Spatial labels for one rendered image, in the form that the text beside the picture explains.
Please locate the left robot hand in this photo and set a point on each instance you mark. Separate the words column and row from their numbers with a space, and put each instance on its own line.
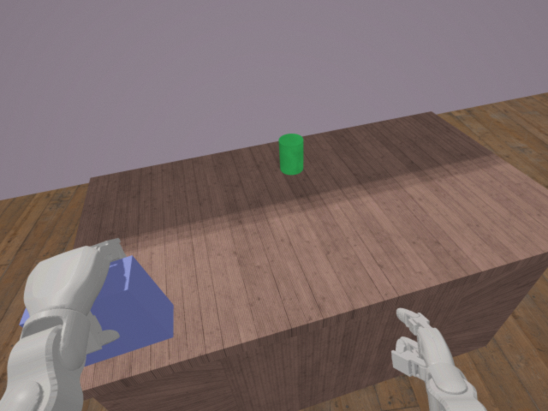
column 73, row 280

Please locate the right robot hand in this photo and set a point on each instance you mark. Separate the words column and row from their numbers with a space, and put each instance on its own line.
column 413, row 358

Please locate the table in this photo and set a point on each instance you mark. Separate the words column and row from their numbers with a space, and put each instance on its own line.
column 285, row 287

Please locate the robot right forearm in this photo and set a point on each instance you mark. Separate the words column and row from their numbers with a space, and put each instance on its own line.
column 448, row 389

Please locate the robot left forearm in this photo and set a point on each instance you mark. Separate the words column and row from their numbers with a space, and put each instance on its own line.
column 44, row 367

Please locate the sponge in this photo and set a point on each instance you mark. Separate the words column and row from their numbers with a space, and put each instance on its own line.
column 133, row 305

